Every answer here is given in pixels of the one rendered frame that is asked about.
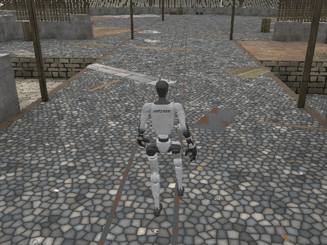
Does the right robot foot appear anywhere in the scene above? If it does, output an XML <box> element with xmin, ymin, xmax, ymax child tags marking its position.
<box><xmin>177</xmin><ymin>186</ymin><xmax>184</xmax><ymax>197</ymax></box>

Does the left robot hand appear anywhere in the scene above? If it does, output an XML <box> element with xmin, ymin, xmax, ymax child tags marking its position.
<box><xmin>137</xmin><ymin>138</ymin><xmax>149</xmax><ymax>147</ymax></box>

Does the robot right forearm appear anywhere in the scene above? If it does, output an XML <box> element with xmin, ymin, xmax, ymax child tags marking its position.
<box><xmin>183</xmin><ymin>123</ymin><xmax>195</xmax><ymax>149</ymax></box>

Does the robot right upper arm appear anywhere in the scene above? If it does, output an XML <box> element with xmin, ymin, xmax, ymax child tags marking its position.
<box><xmin>173</xmin><ymin>102</ymin><xmax>187</xmax><ymax>131</ymax></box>

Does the robot left forearm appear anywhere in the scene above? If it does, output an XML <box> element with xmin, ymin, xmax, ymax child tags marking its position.
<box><xmin>137</xmin><ymin>123</ymin><xmax>145</xmax><ymax>140</ymax></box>

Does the robot left upper arm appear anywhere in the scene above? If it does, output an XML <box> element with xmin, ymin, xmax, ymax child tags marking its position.
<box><xmin>139</xmin><ymin>103</ymin><xmax>152</xmax><ymax>130</ymax></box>

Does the robot right thigh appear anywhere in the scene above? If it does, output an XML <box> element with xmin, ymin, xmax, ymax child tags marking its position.
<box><xmin>171</xmin><ymin>141</ymin><xmax>181</xmax><ymax>167</ymax></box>

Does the right robot hand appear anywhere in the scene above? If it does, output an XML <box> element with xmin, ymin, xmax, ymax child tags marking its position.
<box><xmin>185</xmin><ymin>147</ymin><xmax>197</xmax><ymax>162</ymax></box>

